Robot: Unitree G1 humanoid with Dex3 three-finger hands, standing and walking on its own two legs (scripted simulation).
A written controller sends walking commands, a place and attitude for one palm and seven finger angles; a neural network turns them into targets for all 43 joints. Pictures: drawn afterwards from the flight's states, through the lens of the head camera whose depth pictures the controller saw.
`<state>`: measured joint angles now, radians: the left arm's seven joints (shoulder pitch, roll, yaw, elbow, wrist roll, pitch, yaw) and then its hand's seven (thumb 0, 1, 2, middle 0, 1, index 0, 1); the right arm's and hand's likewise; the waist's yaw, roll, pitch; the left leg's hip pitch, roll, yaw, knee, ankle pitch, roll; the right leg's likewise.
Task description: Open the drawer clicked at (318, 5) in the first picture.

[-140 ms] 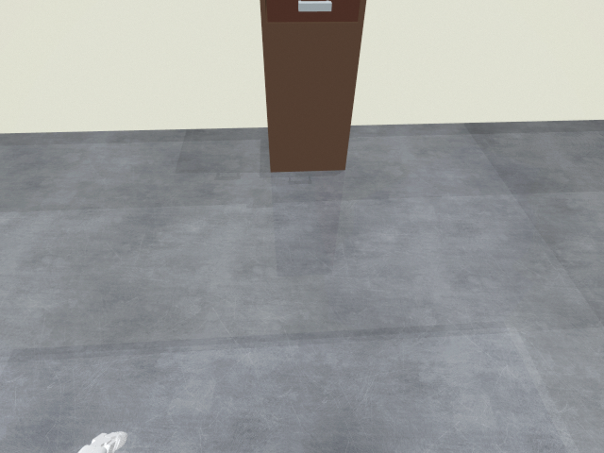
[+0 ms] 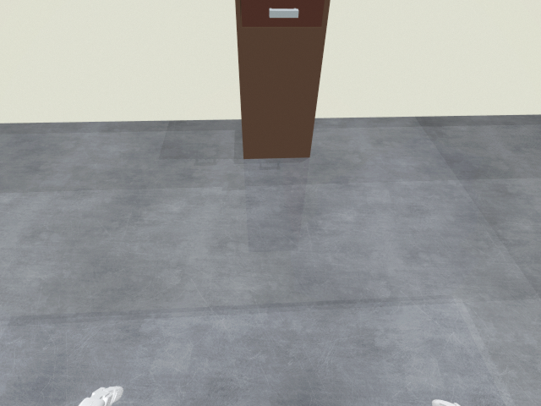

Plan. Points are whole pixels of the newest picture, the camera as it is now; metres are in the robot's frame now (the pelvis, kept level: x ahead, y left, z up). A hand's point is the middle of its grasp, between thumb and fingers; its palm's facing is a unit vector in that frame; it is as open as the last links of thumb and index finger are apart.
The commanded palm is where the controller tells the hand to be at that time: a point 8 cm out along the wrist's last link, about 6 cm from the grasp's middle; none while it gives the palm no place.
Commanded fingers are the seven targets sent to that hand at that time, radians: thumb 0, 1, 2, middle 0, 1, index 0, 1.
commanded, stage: stand and wait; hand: left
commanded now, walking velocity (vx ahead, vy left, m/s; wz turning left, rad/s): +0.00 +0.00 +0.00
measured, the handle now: (283, 11) +1.60 +0.03 +0.05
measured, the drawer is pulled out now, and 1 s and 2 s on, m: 0.00 0.00 0.00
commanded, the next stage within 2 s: look at it before walking up in 0.70 s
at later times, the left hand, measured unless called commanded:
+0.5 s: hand out of the picture +0.04 +0.24 -0.15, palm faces -0.03 -0.94 -0.33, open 7.4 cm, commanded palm none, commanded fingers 0.00 0.90 0.90 -0.20 -0.30 -0.20 -0.30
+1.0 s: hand out of the picture +0.05 +0.24 -0.15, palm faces -0.04 -0.95 -0.32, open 7.4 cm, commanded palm none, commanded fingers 0.00 0.90 0.90 -0.20 -0.30 -0.20 -0.30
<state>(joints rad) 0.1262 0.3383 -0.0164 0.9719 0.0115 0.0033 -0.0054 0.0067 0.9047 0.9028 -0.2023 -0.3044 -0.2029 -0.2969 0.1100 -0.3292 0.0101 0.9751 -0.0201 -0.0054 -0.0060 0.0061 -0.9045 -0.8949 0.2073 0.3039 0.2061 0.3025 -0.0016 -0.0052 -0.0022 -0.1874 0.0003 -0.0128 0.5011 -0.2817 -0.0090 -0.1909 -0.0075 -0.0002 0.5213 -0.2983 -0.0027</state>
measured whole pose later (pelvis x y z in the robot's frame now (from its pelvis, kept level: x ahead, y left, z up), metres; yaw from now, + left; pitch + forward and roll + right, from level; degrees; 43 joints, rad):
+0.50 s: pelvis -0.02 +0.00 +0.01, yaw +0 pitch -2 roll +0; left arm 0.17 0.34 -0.01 1.08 0.01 0.00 -0.01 0.01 0.90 0.90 -0.20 -0.30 -0.20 -0.30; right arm 0.15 -0.34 0.01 1.10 -0.01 0.00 0.00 0.01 -0.90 -0.89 0.21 0.30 0.21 0.30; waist 0.00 -0.01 0.03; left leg -0.18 0.01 -0.02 0.43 -0.21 -0.02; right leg -0.17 0.00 -0.01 0.44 -0.22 -0.01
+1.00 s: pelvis -0.02 +0.00 +0.01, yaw +0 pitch -2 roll +0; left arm 0.15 0.34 -0.01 1.09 0.01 0.00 -0.01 0.01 0.91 0.90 -0.20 -0.30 -0.20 -0.30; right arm 0.13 -0.33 0.01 1.11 -0.01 -0.01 0.00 0.00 -0.90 -0.89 0.21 0.30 0.21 0.30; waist 0.00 -0.01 0.03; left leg -0.18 0.01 -0.01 0.40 -0.20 -0.01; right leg -0.18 0.00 0.00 0.41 -0.20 0.00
